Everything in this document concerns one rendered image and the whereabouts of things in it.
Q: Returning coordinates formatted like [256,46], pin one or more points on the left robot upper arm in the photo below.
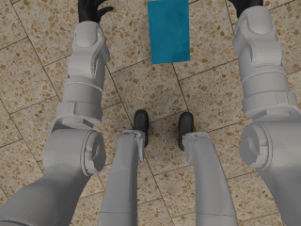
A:
[70,158]

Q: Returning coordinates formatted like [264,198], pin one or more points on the right robot hand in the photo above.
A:
[241,5]

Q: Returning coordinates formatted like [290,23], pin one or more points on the left robot shin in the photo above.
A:
[138,133]

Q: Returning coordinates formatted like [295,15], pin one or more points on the left robot thigh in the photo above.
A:
[119,206]

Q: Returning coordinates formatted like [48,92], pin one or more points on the right robot forearm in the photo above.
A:
[267,96]

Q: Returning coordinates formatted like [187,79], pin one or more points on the left robot hand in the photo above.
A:
[88,10]

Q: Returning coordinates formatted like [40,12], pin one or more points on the right robot upper arm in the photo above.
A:
[273,149]

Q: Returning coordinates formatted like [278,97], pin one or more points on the left robot forearm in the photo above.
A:
[83,89]

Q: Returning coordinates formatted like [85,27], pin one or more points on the carton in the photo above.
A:
[169,31]

